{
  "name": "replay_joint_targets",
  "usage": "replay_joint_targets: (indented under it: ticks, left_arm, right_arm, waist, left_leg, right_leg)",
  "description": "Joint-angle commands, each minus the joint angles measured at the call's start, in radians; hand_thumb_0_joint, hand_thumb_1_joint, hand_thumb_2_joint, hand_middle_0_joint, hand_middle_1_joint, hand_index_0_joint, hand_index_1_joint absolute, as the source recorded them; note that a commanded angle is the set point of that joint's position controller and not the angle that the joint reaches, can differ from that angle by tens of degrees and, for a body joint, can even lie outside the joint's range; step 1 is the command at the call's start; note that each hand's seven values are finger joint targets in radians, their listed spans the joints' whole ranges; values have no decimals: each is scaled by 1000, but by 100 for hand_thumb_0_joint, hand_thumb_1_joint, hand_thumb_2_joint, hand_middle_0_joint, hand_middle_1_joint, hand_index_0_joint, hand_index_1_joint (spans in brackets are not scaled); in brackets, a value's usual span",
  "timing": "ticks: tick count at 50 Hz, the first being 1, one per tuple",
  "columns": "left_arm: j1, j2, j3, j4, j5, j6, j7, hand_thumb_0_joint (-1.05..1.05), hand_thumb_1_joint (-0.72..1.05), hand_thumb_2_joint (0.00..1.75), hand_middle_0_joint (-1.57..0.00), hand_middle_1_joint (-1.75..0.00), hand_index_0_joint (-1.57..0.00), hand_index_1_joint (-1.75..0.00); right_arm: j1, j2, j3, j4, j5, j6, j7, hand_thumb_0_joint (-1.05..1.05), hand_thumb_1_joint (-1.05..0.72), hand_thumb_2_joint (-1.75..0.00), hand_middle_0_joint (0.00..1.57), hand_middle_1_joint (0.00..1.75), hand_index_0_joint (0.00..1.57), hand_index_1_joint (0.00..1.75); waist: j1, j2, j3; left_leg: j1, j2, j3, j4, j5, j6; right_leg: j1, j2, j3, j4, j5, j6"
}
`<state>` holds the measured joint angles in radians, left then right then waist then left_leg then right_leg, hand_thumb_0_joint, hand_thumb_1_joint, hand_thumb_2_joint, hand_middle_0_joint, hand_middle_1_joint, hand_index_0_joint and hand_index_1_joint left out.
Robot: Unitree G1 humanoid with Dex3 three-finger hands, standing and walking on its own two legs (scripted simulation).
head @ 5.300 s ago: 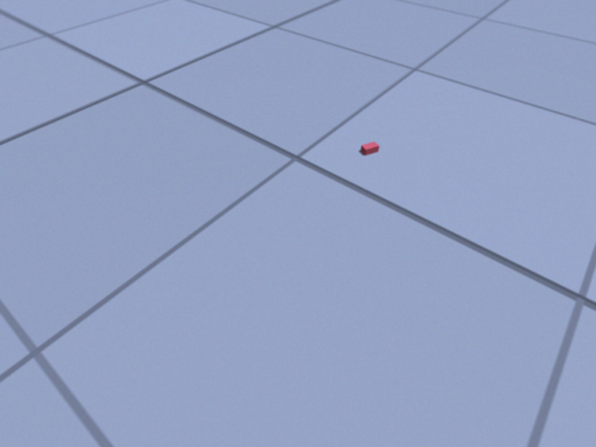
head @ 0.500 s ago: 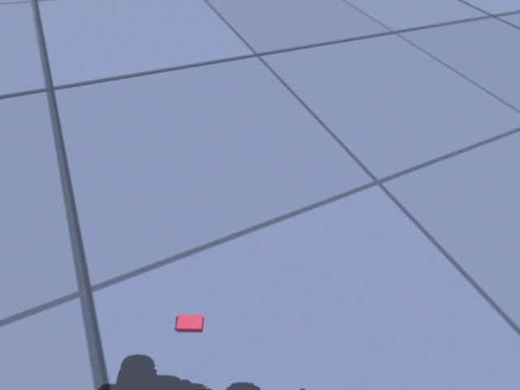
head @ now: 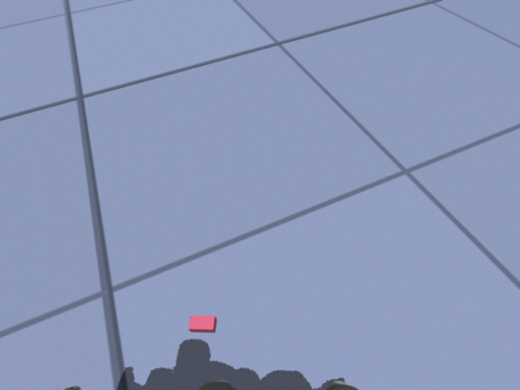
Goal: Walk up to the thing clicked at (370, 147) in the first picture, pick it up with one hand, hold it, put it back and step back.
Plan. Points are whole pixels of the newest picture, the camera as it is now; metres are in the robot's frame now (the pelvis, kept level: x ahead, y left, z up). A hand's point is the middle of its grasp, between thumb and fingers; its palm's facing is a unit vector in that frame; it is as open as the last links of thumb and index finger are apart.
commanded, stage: walk up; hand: left
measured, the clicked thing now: (203, 324) +0.43 +0.27 -0.72
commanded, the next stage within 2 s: stand in 1.46 s
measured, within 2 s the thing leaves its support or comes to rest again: neither
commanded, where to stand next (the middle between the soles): +0.05 +0.05 m, yaw -2 degrees
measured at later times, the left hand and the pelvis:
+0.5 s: hand out of the picture +0.09 +0.31 -0.14, palm faces -0.01 -0.93 -0.37, open 7.4 cm; pelvis +0.02 +0.04 +0.01, yaw +1 degrees
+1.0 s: hand out of the picture +0.12 +0.30 -0.12, palm faces -0.05 -0.92 -0.38, open 7.4 cm; pelvis +0.02 +0.04 +0.03, yaw -1 degrees
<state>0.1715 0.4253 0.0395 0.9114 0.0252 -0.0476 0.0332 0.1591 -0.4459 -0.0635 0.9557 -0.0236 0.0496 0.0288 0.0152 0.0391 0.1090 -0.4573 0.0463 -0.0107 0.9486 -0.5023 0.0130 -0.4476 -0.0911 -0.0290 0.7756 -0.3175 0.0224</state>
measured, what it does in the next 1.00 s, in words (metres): steps on the spot: left foot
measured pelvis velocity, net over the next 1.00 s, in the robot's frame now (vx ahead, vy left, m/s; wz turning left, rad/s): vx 0.02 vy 0.04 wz -0.02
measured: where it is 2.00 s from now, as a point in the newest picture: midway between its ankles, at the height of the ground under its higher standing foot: outside the picture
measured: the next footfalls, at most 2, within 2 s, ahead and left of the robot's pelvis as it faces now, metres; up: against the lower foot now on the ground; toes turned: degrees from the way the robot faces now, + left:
left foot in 0.06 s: +0.05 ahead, +0.15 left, +0.00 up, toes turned +2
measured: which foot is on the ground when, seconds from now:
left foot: up 0.00-0.04, down 0.06-1.00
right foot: down 0.00-1.00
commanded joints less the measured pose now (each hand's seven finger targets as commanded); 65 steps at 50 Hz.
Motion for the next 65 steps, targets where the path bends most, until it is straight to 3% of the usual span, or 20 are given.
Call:
replay_joint_targets:
  ticks: [1,2,3,4,5,7,9,10,11,12,13,14,16,17,18,20,23,25,36,65]
  left_arm:
    - [-39,303,78,-50,-8,3,19,0,90,90,-20,-30,-20,-30]
    - [-40,278,65,-48,-13,9,17,0,90,90,-20,-30,-20,-30]
    - [-22,225,48,-44,-19,14,16,0,90,90,-20,-30,-20,-30]
    - [-38,158,28,-58,-31,14,21,0,90,90,-20,-30,-20,-30]
    - [-77,231,49,-29,-20,9,32,0,90,90,-20,-30,-20,-30]
    - [-18,209,43,3,-33,1,24,0,90,90,-20,-30,-20,-30]
    - [69,179,38,50,-35,-20,17,0,90,90,-20,-30,-20,-30]
    - [85,193,44,72,-29,-26,17,0,90,90,-20,-30,-20,-30]
    - [64,236,53,68,-15,-29,19,0,90,90,-20,-30,-20,-30]
    - [33,310,65,55,-15,-26,18,0,90,90,-20,-30,-20,-30]
    - [-29,331,61,39,-13,-24,14,0,90,90,-20,-30,-20,-30]
    - [-71,301,51,29,-13,-22,11,0,90,90,-20,-30,-20,-30]
    - [-124,242,25,25,-16,-10,4,0,90,90,-20,-30,-20,-30]
    - [-107,186,9,29,-22,-4,0,0,90,90,-20,-30,-20,-30]
    - [-110,193,12,46,-26,1,-1,0,90,90,-20,-30,-20,-30]
    - [-72,184,10,74,-26,0,-1,0,90,90,-20,-30,-20,-30]
    - [-46,190,8,108,-35,-17,1,0,90,90,-20,-30,-20,-30]
    - [-85,205,8,106,-35,-12,1,0,90,90,-20,-30,-20,-30]
    - [-127,190,-8,158,-26,-2,2,0,90,90,-20,-30,-20,-30]
    - [-158,164,9,154,-12,11,-7,0,90,90,-20,-30,-20,-30]
  right_arm:
    - [76,-149,-49,-31,5,-32,-7,0,-90,-90,20,30,20,30]
    - [112,-158,-54,-13,3,-41,-11,0,-90,-90,20,30,20,30]
    - [134,-185,-62,-5,-13,-49,-19,0,-90,-90,20,30,20,30]
    - [66,-301,-79,-36,-17,-50,-18,0,-90,-90,20,30,20,30]
    - [19,-322,-81,-46,0,-49,-14,0,-90,-90,20,30,20,30]
    - [-37,-222,-50,-68,-7,-52,-20,0,-90,-90,20,30,20,30]
    - [-84,-210,-38,-58,13,-49,-25,0,-90,-90,20,30,20,30]
    - [-96,-176,-25,-55,24,-47,-23,0,-90,-90,20,30,20,30]
    - [-61,-128,-9,-57,32,-46,-23,0,-90,-90,20,30,20,30]
    - [-45,-131,-12,-55,28,-41,-30,0,-90,-90,20,30,20,30]
    - [-29,-157,-27,-30,24,-34,-38,0,-90,-90,20,30,20,30]
    - [-6,-158,-31,-8,19,-37,-35,0,-90,-90,20,30,20,30]
    - [29,-159,-33,34,17,-52,-29,0,-90,-90,20,30,20,30]
    - [3,-194,-39,30,10,-60,-28,0,-90,-90,20,30,20,30]
    - [-41,-219,-37,22,14,-64,-25,0,-90,-90,20,30,20,30]
    - [-90,-206,-28,20,11,-66,-23,0,-90,-90,20,30,20,30]
    - [-133,-165,-11,24,20,-64,-26,0,-90,-90,20,30,20,30]
    - [-116,-160,-10,41,21,-59,-30,0,-90,-90,20,30,20,30]
    - [-187,-149,-15,80,25,-47,-23,0,-90,-90,20,30,20,30]
    - [-141,-135,-19,97,13,-44,-16,0,-90,-90,20,30,20,30]
  waist:
    - [-32,-237,-167]
    - [-49,-189,-180]
    - [-67,-73,-197]
    - [-56,229,-154]
    - [-71,191,-128]
    - [-16,74,-97]
    - [35,120,-126]
    - [47,73,-159]
    - [31,-43,-180]
    - [7,-135,-183]
    - [-13,-170,-147]
    - [-39,-146,-135]
    - [-68,-103,-118]
    - [-50,-10,-124]
    - [-28,33,-96]
    - [-2,24,-91]
    - [14,44,-161]
    - [-9,27,-164]
    - [-14,-34,-168]
    - [-21,-47,-138]
  left_leg:
    - [143,-38,71,-245,87,3]
    - [227,-60,76,-341,135,10]
    - [308,-5,-51,-466,105,36]
    - [294,224,-425,-567,47,143]
    - [161,311,-530,-573,36,269]
    - [208,191,-272,-433,358,216]
    - [125,134,-144,-327,520,146]
    - [106,101,-103,-266,537,99]
    - [16,49,-68,-175,462,47]
    - [5,-13,-17,-126,194,18]
    - [76,-12,-17,-98,-21,20]
    - [116,-6,-28,-161,4,23]
    - [242,25,-63,-385,183,41]
    - [245,105,-226,-498,146,78]
    - [169,178,-304,-545,117,128]
    - [164,185,-271,-534,227,149]
    - [183,94,-104,-442,466,65]
    - [208,71,-82,-477,404,42]
    - [309,69,-33,-540,394,34]
    - [350,67,-14,-640,304,20]
  right_leg:
    - [76,-175,215,-188,179,-204]
    - [37,-144,177,-111,164,-170]
    - [-42,-92,114,39,108,-119]
    - [-226,63,-30,169,-159,-42]
    - [-136,44,34,194,-318,-44]
    - [-98,38,33,136,-241,-40]
    - [138,63,-30,-155,27,-36]
    - [232,55,6,-213,153,-43]
    - [324,-53,195,-253,245,-81]
    - [250,-213,418,-325,146,-185]
    - [147,-269,469,-342,96,-245]
    - [120,-242,409,-327,80,-230]
    - [20,-114,209,-239,75,-120]
    - [-3,-20,110,-137,77,-63]
    - [40,60,22,-77,-41,-38]
    - [97,58,27,-102,-79,-39]
    - [247,10,77,-223,257,-50]
    - [249,-18,95,-216,325,-62]
    - [266,-31,102,-316,369,-44]
    - [264,-27,135,-421,240,-40]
